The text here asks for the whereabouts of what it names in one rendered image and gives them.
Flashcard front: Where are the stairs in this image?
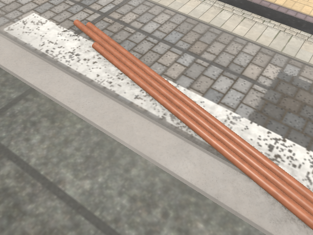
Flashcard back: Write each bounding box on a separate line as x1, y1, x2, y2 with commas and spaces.
201, 0, 313, 42

